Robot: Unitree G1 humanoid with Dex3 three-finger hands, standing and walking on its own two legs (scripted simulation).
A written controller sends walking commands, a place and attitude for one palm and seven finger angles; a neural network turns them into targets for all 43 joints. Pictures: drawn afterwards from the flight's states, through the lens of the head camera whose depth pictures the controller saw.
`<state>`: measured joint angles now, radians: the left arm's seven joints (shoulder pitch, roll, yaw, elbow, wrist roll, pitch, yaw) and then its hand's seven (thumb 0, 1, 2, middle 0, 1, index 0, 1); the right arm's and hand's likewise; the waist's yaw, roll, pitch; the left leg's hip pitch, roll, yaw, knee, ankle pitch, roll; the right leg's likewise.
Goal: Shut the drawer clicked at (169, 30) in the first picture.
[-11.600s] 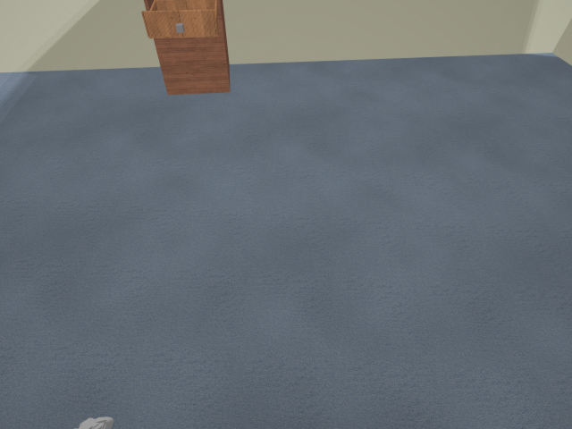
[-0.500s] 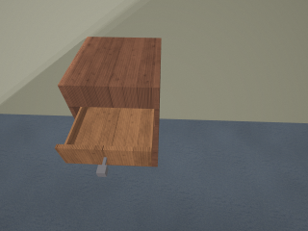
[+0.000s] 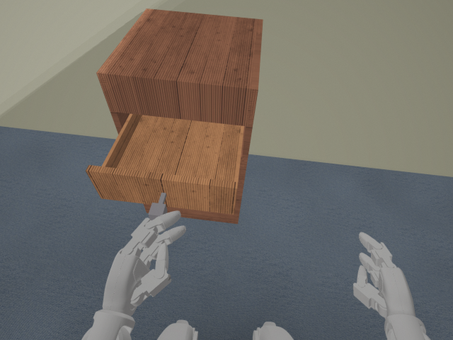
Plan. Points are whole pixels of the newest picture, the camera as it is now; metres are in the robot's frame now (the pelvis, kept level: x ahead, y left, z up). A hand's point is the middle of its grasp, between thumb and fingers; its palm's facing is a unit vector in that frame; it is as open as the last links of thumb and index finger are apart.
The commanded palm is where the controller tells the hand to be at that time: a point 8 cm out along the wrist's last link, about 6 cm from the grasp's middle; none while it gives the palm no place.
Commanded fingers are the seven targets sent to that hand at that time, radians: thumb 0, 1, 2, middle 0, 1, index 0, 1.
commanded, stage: raise the hand and make a fist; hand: left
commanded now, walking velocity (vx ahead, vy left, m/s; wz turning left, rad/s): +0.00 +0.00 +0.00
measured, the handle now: (160, 206) +0.45 +0.20 -0.15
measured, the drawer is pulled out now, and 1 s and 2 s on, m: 0.23 0.23 0.23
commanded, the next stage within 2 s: bring the fist close to the handle in 1.54 s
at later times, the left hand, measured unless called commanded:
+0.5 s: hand (149, 283) +0.22 +0.15 -0.02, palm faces -0.09 -1.00 -0.01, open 3.8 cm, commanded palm +0.20 +0.20 -0.02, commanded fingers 0.00 0.90 0.90 -1.08 -1.25 -1.08 -1.25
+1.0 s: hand (148, 275) +0.24 +0.16 -0.04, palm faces -0.08 -1.00 -0.02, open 3.2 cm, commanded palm +0.23 +0.21 -0.04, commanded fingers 0.00 0.90 0.90 -1.40 -1.60 -1.40 -1.60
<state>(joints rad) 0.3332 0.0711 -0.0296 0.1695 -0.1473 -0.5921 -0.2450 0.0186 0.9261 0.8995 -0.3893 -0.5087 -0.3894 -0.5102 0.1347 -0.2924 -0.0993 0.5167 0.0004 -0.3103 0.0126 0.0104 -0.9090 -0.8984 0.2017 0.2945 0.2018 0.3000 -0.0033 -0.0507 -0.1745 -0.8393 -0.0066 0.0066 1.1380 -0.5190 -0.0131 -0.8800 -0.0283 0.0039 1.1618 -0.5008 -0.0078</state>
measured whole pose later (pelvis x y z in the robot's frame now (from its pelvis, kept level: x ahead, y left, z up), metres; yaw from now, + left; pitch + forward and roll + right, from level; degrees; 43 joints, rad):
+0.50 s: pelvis -0.02 +0.01 -0.06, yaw +0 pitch +20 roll -2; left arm 0.32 0.19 0.03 -0.07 -0.19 -0.30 -0.17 0.02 0.90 0.90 -0.89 -1.05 -0.89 -1.05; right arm 0.25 -0.20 0.02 0.53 0.01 -0.16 -0.03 0.01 -0.90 -0.90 0.21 0.30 0.21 0.30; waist -0.02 0.04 -0.17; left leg -1.19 0.01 -0.05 1.42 -0.58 -0.01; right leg -1.19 -0.01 -0.05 1.37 -0.54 0.00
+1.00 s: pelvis -0.01 +0.01 -0.06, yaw +0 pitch +24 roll -3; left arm 0.29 0.19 0.02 0.00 -0.15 -0.41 -0.17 0.02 0.90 0.90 -1.35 -1.55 -1.35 -1.55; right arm 0.14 -0.22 0.02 0.44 -0.01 -0.12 0.00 0.01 -0.90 -0.90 0.21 0.30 0.21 0.30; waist -0.01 0.02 -0.19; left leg -1.25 0.00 -0.06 1.47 -0.63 0.00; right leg -1.23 -0.02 -0.06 1.41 -0.58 0.00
